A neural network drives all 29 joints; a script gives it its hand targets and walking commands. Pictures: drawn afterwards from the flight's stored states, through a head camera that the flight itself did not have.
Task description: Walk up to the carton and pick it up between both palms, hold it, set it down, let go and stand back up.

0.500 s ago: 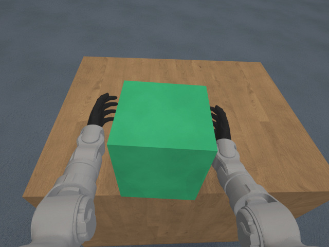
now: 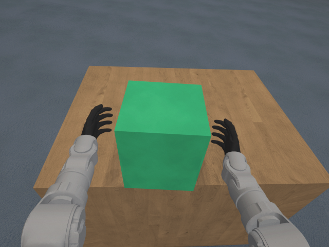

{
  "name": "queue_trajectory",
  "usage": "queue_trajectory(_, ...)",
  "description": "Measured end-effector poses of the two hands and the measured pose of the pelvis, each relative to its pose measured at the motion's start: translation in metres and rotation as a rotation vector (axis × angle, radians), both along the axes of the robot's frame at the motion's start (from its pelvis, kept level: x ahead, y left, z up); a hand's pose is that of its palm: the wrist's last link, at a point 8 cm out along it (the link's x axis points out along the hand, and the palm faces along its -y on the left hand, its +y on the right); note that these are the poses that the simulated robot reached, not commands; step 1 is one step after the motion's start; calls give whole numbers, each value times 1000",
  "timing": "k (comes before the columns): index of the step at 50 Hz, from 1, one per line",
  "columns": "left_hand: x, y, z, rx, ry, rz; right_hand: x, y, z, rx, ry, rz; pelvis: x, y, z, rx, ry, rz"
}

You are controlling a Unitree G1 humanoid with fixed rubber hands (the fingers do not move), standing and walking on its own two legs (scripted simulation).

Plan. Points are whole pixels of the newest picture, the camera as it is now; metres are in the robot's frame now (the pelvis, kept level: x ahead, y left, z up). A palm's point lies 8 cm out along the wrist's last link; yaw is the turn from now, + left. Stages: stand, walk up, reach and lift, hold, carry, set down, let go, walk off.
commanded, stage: set down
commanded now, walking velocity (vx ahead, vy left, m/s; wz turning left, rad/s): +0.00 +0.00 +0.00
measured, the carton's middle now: (161, 137) +0.44 +0.00 +0.04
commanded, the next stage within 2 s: none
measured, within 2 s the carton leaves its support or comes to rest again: neither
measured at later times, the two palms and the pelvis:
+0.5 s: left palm (71, 170) +0.32 +0.22 +0.06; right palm (243, 180) +0.27 -0.19 +0.07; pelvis +0.00 +0.00 +0.00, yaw +0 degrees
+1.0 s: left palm (56, 207) +0.24 +0.23 +0.04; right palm (256, 213) +0.20 -0.19 +0.06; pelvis +0.02 +0.00 +0.00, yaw +0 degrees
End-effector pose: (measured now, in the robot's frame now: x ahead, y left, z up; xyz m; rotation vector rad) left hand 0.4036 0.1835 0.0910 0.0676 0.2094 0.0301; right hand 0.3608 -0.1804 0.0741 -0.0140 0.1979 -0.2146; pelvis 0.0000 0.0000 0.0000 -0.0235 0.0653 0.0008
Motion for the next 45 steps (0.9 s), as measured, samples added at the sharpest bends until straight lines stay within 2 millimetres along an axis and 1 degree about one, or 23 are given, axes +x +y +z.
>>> queue_trajectory(4,-5,-1,-6,-9,13,-7,-5,2,-1,0,-16,9,1,0,0,0,-1,0)
queue_trajectory(8,-16,2,-18,-13,39,-11,-19,-3,-13,1,-3,-9,4,-1,0,1,-9,0)
queue_trajectory(12,-35,7,-25,-12,28,-9,-39,-6,-17,19,-31,-17,6,-2,1,2,-30,1)
queue_trajectory(14,-46,11,-33,-11,55,-7,-49,-7,-19,23,-32,-18,7,-2,1,2,-39,1)
queue_trajectory(16,-56,16,-38,-5,74,1,-58,-8,-18,30,-43,-20,7,-2,1,2,-45,1)
queue_trajectory(20,-74,25,-33,-1,39,16,-74,-8,-12,41,-65,-12,6,-2,1,2,-52,1)
queue_trajectory(22,-79,30,-36,-3,60,26,-79,-8,-11,45,-54,-7,5,-1,1,2,-55,1)
queue_trajectory(25,-86,35,-32,-4,49,32,-86,-7,-7,49,-56,1,5,-1,1,2,-58,1)
queue_trajectory(30,-97,38,-33,-1,60,35,-100,-10,-13,56,-17,-3,6,-2,1,2,-62,1)
queue_trajectory(35,-114,40,-36,2,64,33,-119,-14,-11,61,-27,-18,11,-2,1,3,-65,1)
queue_trajectory(37,-124,42,-36,9,58,38,-128,-15,-11,63,-25,-24,13,-3,1,4,-70,1)
queue_trajectory(42,-153,46,-43,24,82,44,-153,-18,-19,70,17,-36,16,-3,1,4,-81,2)
queue_trajectory(45,-163,47,-45,29,85,36,-159,-16,-15,73,9,-21,16,-3,1,4,-81,2)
